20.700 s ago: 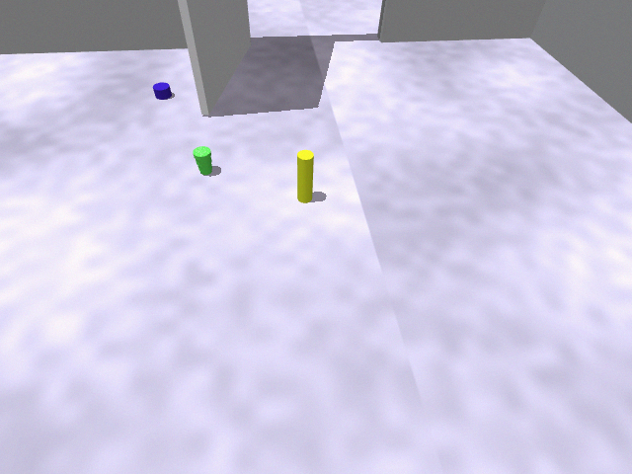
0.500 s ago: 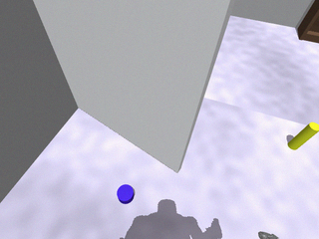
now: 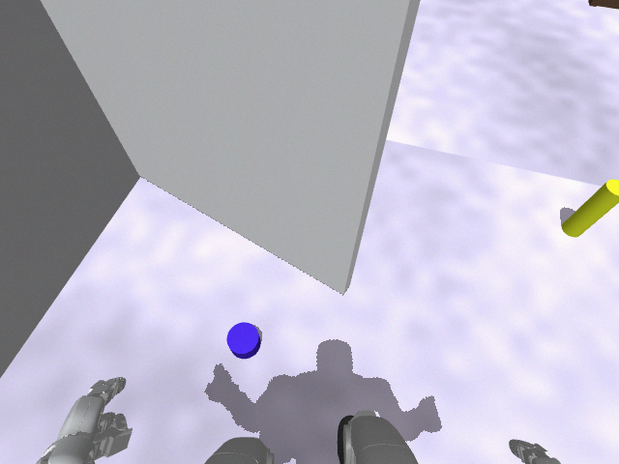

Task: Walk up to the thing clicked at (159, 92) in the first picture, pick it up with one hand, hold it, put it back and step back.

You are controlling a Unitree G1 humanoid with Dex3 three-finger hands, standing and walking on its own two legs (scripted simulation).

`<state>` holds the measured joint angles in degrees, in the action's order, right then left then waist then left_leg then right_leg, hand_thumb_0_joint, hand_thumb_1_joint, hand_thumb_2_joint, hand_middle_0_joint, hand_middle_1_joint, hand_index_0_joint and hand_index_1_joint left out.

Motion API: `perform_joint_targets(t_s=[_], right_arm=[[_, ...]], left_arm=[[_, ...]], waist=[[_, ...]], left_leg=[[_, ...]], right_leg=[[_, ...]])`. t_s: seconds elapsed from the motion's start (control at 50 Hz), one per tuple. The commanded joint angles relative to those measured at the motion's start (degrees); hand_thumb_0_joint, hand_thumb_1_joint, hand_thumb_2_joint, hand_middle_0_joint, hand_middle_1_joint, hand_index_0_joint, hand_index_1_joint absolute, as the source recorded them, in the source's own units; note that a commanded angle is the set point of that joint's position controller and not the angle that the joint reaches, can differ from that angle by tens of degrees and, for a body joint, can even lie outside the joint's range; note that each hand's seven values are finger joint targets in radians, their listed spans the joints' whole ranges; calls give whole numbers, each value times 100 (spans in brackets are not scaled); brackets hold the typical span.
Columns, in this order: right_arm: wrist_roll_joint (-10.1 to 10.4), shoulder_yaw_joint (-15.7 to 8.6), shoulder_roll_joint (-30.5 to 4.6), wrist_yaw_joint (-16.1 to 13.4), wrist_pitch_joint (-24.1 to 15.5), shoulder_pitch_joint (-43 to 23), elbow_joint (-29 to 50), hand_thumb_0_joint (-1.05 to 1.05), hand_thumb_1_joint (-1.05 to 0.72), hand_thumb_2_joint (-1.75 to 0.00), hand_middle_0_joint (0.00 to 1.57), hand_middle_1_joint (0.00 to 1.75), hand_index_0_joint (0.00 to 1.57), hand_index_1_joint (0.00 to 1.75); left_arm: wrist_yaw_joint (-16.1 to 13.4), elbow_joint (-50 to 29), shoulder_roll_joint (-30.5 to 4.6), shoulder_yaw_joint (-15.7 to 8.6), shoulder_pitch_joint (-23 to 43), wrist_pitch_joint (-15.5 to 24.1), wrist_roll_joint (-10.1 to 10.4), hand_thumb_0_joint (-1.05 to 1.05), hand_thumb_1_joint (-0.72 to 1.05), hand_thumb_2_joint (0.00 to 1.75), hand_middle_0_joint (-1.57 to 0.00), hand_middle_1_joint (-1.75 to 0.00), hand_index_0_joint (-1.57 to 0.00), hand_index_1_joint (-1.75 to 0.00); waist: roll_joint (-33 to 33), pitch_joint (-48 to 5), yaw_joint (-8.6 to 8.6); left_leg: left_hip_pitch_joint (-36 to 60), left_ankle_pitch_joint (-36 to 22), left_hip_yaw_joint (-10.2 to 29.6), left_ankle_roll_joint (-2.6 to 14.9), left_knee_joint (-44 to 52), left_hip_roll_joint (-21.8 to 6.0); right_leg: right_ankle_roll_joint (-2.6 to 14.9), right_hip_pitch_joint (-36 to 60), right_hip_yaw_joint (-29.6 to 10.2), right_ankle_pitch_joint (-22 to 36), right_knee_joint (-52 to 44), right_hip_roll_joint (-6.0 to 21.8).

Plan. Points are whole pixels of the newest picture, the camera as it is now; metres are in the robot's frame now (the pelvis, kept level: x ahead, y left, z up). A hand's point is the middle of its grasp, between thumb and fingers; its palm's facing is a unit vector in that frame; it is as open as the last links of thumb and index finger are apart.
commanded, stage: walk up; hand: left
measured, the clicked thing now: (244, 340) +0.46 +0.20 -0.72
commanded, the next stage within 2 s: none
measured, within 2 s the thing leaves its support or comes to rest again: neither
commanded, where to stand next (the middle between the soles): +0.11 -0.03 m, yaw -3 degrees
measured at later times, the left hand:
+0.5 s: hand out of the picture +0.05 +0.26 -0.11, palm faces -0.06 -0.91 -0.40, open 7.4 cm
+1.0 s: hand out of the picture +0.01 +0.27 -0.14, palm faces -0.09 -0.92 -0.37, open 7.4 cm
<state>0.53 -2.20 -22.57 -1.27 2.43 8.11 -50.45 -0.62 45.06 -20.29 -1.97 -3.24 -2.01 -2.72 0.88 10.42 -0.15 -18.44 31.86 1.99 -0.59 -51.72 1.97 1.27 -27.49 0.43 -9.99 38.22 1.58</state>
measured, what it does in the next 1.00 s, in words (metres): steps on the spot: left foot, then right foot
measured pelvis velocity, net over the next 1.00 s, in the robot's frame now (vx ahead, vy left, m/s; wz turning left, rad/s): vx -0.04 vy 0.00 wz -0.12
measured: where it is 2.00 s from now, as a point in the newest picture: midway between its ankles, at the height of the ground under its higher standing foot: outside the picture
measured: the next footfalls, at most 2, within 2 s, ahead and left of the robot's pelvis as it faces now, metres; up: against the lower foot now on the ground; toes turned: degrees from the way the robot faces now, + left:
left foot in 0.04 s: +0.00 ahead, +0.12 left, +0.00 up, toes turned -1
right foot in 0.28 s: +0.04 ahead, -0.13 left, +0.00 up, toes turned -2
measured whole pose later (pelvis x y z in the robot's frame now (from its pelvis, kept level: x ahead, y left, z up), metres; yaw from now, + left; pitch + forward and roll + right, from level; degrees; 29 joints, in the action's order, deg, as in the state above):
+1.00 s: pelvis -0.04 +0.00 +0.00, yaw -7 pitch -3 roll -1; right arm -2.4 -4.3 -23.6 0.0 2.6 11.5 -49.1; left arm 2.3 51.4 -21.9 -5.0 -20.5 -0.7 -2.6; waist 0.9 3.5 2.0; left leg -32.7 23.0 4.0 -0.5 -52.0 -1.4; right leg 1.5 -9.7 0.3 -29.2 39.2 -1.0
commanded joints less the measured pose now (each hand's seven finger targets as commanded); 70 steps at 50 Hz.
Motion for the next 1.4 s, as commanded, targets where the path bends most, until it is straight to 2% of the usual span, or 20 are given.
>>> perform_joint_targets(t_s=[0.0, 0.06, 0.12, 0.22, 0.26, 0.28, 0.3, 0.34, 0.5, 0.58, 0.66, 0.88, 0.9, 0.92, 0.94, 1.02, 1.16, 1.24, 1.3, 1.38], right_arm=[[-296, -377, -997, -26, -240, 906, -105, 0, -90, -90, 20, 30, 20, 30], [-303, -545, -1952, 37, -353, -291, 298, 0, -90, -90, 20, 30, 20, 30], [-287, -383, -1358, -44, -536, -181, 228, 0, -90, -90, 20, 30, 20, 30], [-353, -524, -1566, 165, -419, 665, 167, 0, -90, -90, 20, 30, 20, 30], [-319, -519, -1528, 261, -361, 470, 347, 0, -90, -90, 20, 30, 20, 30], [-268, -421, -1204, 264, -371, 368, 478, 0, -90, -90, 20, 30, 20, 30], [-156, -295, -853, 293, -416, 201, 791, 0, -90, -90, 20, 30, 20, 30], [-171, -435, -1301, 221, -417, 132, 723, 0, -90, -90, 20, 30, 20, 30], [-45, -322, -883, 160, -352, 565, 242, 0, -90, -90, 20, 30, 20, 30], [-109, -415, -1160, -21, -306, 799, 230, 0, -90, -90, 20, 30, 20, 30], [-127, -667, -1982, -82, -334, 464, 522, 0, -90, -90, 20, 30, 20, 30], [-453, -645, -1725, 65, -159, -73, 742, 0, -90, -90, 20, 30, 20, 30], [-454, -555, -1369, 43, -103, -53, 751, 0, -90, -90, 20, 30, 20, 30], [-344, -462, -858, 137, -115, -274, 1077, 0, -90, -90, 20, 30, 20, 30], [-270, -540, -1232, 85, -186, -1009, 1196, 0, -90, -90, 20, 30, 20, 30], [-79, -576, -1300, 310, -421, 560, 491, 0, -90, -90, 20, 30, 20, 30], [-168, -488, -1107, 533, -429, -75, 768, 0, -90, -90, 20, 30, 20, 30], [-186, -612, -1206, 304, -593, 1243, 297, 0, -90, -90, 20, 30, 20, 30], [-12, -869, -2290, 222, -694, 2018, 405, 0, -90, -90, 20, 30, 20, 30], [-17, -503, -1603, 134, -756, 1146, 576, 0, -90, -90, 20, 30, 20, 30]], left_arm=[[-30, -60, -1526, -445, -588, -91, 159, 0, 90, 90, -20, -30, -20, -30], [-82, -53, -1568, -534, 180, 3, 96, 0, 90, 90, -20, -30, -20, -30], [14, 182, -1250, -454, -368, 91, 283, 0, 90, 90, -20, -30, -20, -30], [194, 216, -1285, -397, -176, 407, 92, 0, 90, 90, -20, -30, -20, -30], [171, 463, -1268, -446, -1031, 535, 95, 0, 90, 90, -20, -30, -20, -30], [119, 626, -1524, -570, -1713, 602, 75, 0, 90, 90, -20, -30, -20, -30], [57, 643, -2144, -712, -2019, 674, 36, 0, 90, 90, -20, -30, -20, -30], [107, 414, -2083, -663, -1670, 690, 158, 0, 90, 90, -20, -30, -20, -30], [2, 130, -1524, -317, -769, 466, 200, 0, 90, 90, -20, -30, -20, -30], [-20, -152, -1410, -310, -676, 51, 298, 0, 90, 90, -20, -30, -20, -30], [-130, 112, -1469, -408, -1380, -195, 310, 0, 90, 90, -20, -30, -20, -30], [212, 841, -1346, -705, -2970, 25, 100, 0, 90, 90, -20, -30, -20, -30], [188, 916, -1480, -772, -3159, 70, 3, 0, 90, 90, -20, -30, -20, -30], [177, 630, -2164, -965, -3181, 209, -23, 0, 90, 90, -20, -30, -20, -30], [97, 263, -2616, -1006, -2353, 268, -83, 0, 90, 90, -20, -30, -20, -30], [90, 82, -1928, -837, -1097, 657, 2, 0, 90, 90, -20, -30, -20, -30], [137, 86, -1773, -706, -1963, 636, 92, 0, 90, 90, -20, -30, -20, -30], [150, 11, -1538, -445, -2220, 528, 244, 0, 90, 90, -20, -30, -20, -30], [48, -129, -1668, -445, -2046, 474, 271, 0, 90, 90, -20, -30, -20, -30], [104, 102, -1569, -416, -2320, 435, 349, 0, 90, 90, -20, -30, -20, -30]], waist=[[-874, -1445, 86], [819, -221, -98], [400, -790, 169], [1092, -813, -383], [865, -889, 82], [88, -1126, 462], [-1433, -1218, 623], [-335, -473, 438], [-1246, -533, -28], [-838, -812, -190], [714, -1554, -79], [1274, -1401, 489], [343, -949, 666], [-1662, -584, 842], [-1294, 383, 977], [-566, 137, -236], [-1027, -24, 417], [-116, -1062, -159], [463, -1624, -572], [297, -426, 61]], left_leg=[[999, -1248, -124, 190, 2963, -62], [-855, -1189, 3032, 1647, 3746, -2658], [802, -3628, 1112, 1069, 2722, -1652], [1300, -1214, 958, 1163, 2871, -1376], [853, -1510, 535, 1050, 2118, -1193], [-94, -2122, 173, 785, 837, -855], [-2125, -748, -366, 361, -563, 56], [-2118, 59, 625, 343, -1004, -372], [234, -1598, -363, 90, 805, -202], [817, -3217, -354, 237, 1972, -112], [275, -3739, 2749, 1783, 3077, -2687], [-1027, 850, 568, 629, 2874, -1274], [-1824, 946, 2, 230, 1818, -670], [-3602, 744, -700, 104, -650, 256], [-3841, -129, 822, -61, -910, -20], [-2375, -1887, 546, -8, -909, 16], [-1105, -1552, -250, 77, 1301, -472], [1479, -1892, -704, 284, 2524, 77], [2248, -1115, 4211, 1891, 3542, -2715], [320, -2510, 1387, 1296, 3290, -1828]], right_leg=[[605, 786, -1398, -701, -442, 936], [-29, 134, -1110, -2230, 1862, -204], [25, -52, -931, -1496, 1768, -342], [-46, 516, 155, -1944, -146, -462], [129, 1786, 350, -1185, -1546, -482], [283, 3173, -348, -1004, -1908, -217], [957, 4056, -3280, -1666, -2255, 1272], [1693, 2807, -3692, -2183, -2547, 2060], [838, 761, -670, 3003, -1191, 829], [415, 371, -712, 1177, 89, 355], [44, 488, -1050, -2706, 3522, -548], [68, 2553, 501, -2231, -912, -442], [159, 2968, 157, -2156, -1870, -406], [584, 3027, -3009, -4792, -2872, 1141], [1104, 1252, -4932, -6371, -3691, 2432], [661, 1886, -1673, -2269, -2858, 1050], [892, 2137, -682, -1017, -2403, 1214], [592, 1860, 14, 1970, 321, 772], [248, -513, -937, -2340, 3197, -251], [191, -1, -860, -1435, 2571, 250]])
